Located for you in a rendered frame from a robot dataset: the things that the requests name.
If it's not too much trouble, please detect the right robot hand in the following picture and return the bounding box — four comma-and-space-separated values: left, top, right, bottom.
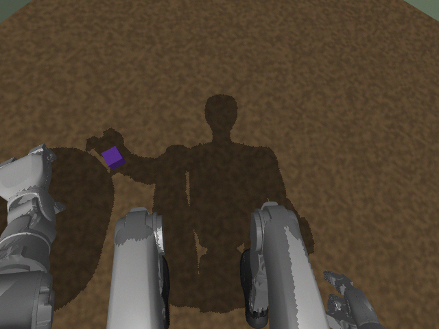
323, 270, 380, 329

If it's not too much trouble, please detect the right robot foot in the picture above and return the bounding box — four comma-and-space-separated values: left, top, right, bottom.
240, 249, 269, 329

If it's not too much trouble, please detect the cube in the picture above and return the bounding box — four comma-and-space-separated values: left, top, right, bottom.
102, 146, 126, 170

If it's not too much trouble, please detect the left robot arm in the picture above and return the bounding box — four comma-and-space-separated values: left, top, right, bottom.
0, 189, 57, 329

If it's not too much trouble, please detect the left robot hand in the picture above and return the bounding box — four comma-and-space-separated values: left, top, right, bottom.
0, 143, 66, 214

